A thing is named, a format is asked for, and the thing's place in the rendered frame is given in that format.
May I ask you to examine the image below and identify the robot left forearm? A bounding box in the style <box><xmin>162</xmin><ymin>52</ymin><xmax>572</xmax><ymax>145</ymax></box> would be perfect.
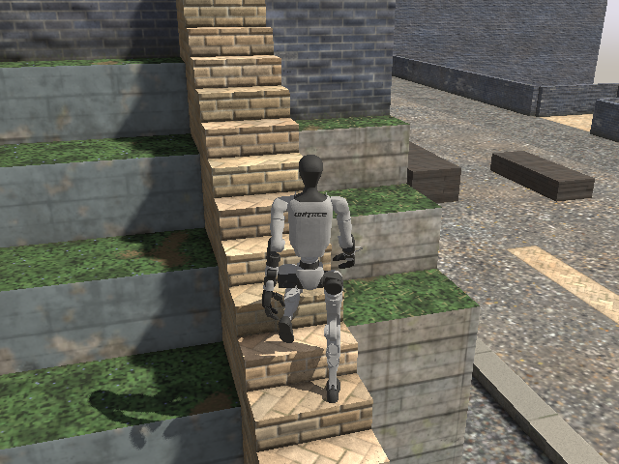
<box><xmin>263</xmin><ymin>238</ymin><xmax>280</xmax><ymax>292</ymax></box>

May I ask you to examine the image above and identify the robot right hand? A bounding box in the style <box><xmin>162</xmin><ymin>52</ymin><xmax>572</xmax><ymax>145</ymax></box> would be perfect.
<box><xmin>333</xmin><ymin>253</ymin><xmax>355</xmax><ymax>269</ymax></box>

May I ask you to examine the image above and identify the robot right forearm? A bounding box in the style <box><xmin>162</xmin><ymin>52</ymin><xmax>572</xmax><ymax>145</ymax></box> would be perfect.
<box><xmin>342</xmin><ymin>234</ymin><xmax>355</xmax><ymax>261</ymax></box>

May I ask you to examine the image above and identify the robot left upper arm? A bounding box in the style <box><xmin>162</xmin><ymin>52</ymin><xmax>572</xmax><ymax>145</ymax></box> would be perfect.
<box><xmin>270</xmin><ymin>196</ymin><xmax>290</xmax><ymax>252</ymax></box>

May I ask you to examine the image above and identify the robot right upper arm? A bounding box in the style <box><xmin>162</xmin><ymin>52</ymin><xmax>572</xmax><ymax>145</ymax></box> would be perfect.
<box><xmin>331</xmin><ymin>196</ymin><xmax>353</xmax><ymax>248</ymax></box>

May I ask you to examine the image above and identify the robot left hand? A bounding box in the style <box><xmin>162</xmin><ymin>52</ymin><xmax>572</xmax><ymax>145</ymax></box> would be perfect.
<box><xmin>262</xmin><ymin>290</ymin><xmax>285</xmax><ymax>320</ymax></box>

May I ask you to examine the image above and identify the left robot thigh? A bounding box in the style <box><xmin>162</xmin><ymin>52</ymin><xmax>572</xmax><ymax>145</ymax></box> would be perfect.
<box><xmin>278</xmin><ymin>264</ymin><xmax>303</xmax><ymax>294</ymax></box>

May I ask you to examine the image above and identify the right robot shin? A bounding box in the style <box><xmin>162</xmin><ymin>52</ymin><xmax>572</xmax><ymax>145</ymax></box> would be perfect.
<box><xmin>326</xmin><ymin>325</ymin><xmax>340</xmax><ymax>390</ymax></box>

